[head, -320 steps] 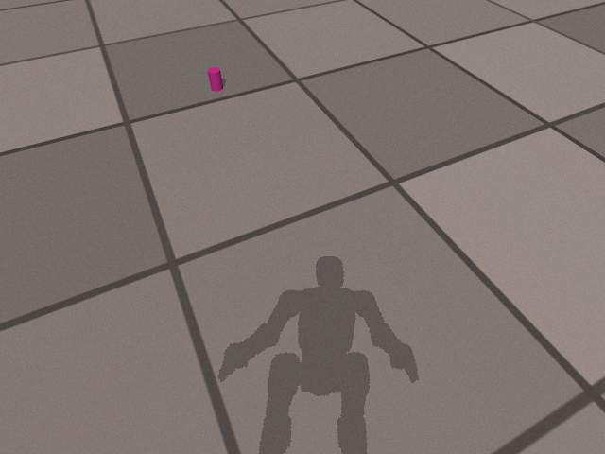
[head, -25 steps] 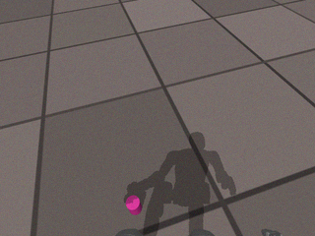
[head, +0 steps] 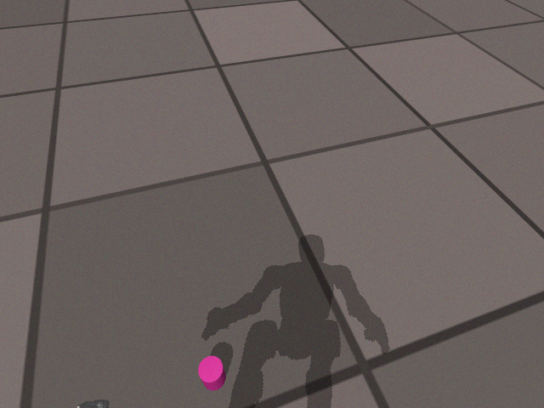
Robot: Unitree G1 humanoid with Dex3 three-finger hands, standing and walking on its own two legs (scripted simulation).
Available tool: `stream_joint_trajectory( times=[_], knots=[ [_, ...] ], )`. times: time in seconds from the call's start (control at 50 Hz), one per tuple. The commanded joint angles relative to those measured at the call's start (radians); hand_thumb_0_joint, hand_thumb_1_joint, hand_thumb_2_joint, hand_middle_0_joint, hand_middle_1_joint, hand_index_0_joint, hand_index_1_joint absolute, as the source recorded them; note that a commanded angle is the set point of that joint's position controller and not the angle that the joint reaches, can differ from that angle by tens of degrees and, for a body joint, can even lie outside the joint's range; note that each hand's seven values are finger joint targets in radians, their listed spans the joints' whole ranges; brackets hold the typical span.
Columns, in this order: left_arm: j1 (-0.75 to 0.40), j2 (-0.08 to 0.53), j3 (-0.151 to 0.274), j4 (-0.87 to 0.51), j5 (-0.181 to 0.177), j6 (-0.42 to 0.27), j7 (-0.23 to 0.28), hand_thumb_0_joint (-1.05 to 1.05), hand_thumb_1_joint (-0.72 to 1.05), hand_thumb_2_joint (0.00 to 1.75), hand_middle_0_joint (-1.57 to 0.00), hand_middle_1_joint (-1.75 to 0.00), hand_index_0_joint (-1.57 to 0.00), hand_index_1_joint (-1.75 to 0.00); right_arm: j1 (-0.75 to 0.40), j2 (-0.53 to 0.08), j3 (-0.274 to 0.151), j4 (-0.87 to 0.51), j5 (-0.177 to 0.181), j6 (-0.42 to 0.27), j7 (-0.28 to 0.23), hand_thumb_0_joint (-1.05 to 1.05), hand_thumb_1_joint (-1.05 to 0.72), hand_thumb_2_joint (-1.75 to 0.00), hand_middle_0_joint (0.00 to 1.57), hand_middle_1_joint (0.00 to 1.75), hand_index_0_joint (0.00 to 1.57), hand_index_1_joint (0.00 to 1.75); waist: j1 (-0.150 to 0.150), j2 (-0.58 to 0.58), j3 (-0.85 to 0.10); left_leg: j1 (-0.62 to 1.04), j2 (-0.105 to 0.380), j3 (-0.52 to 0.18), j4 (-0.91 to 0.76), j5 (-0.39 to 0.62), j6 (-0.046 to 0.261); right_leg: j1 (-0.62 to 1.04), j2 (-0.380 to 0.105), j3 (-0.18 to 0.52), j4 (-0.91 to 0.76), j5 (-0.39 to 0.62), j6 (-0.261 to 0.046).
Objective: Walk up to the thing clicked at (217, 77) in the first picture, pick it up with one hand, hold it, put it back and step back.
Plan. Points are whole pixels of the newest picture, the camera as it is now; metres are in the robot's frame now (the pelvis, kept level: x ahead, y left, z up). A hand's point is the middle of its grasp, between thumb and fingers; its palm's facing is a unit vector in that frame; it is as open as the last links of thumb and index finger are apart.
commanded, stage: walk up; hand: left
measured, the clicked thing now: (212, 373) +0.33 +0.17 -0.72
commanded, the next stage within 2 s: stand in 1.08 s
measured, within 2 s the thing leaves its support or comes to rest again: neither
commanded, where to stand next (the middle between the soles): +0.04 +0.02 m, yaw +2 degrees
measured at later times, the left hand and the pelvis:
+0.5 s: hand out of the picture +0.08 +0.25 -0.15, palm faces +0.01 -0.94 -0.34, open 7.3 cm; pelvis +0.01 +0.00 +0.00, yaw +1 degrees
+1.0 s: hand out of the picture +0.10 +0.25 -0.15, palm faces +0.00 -0.94 -0.34, open 7.3 cm; pelvis +0.02 +0.00 +0.00, yaw +1 degrees
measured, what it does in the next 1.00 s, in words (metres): stands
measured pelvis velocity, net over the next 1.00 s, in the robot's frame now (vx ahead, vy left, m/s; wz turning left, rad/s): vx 0.02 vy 0.00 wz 0.01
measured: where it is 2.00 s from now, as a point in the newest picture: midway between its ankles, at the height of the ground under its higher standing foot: outside the picture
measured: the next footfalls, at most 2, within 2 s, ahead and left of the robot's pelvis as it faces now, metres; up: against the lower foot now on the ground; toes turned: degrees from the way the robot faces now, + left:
none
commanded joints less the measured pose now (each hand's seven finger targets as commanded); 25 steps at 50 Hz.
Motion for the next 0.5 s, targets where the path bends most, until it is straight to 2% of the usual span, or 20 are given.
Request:
stream_joint_trajectory(
  times=[0.0,0.22,0.48],
  knots=[
    [-0.046,0.201,0.038,-0.037,0.002,-0.015,0.016,0.00,0.90,0.90,-0.20,-0.30,-0.20,-0.30,-0.072,-0.216,-0.039,-0.055,0.004,-0.022,-0.015,0.00,-0.90,-0.90,0.20,0.30,0.20,0.30,0.020,0.058,-0.109,0.029,0.119,-0.118,-0.087,0.179,0.030,0.069,-0.098,0.077,-0.060,0.141,-0.040],
    [-0.060,0.193,0.034,-0.005,0.013,-0.019,0.019,0.00,0.90,0.90,-0.20,-0.30,-0.20,-0.30,-0.116,-0.206,-0.044,-0.047,0.007,-0.009,-0.012,0.00,-0.90,-0.90,0.20,0.30,0.20,0.30,0.009,0.009,-0.095,0.087,0.114,-0.112,-0.105,0.156,0.027,0.048,-0.104,0.075,-0.110,0.128,-0.028],
    [-0.043,0.196,0.044,-0.002,0.018,-0.021,0.022,0.00,0.90,0.90,-0.20,-0.30,-0.20,-0.30,-0.139,-0.190,-0.041,-0.049,0.005,-0.005,-0.010,0.00,-0.90,-0.90,0.20,0.30,0.20,0.30,0.017,0.014,-0.090,0.088,0.107,-0.110,-0.125,0.159,0.018,0.065,-0.104,0.065,-0.120,0.133,-0.020]
  ],
)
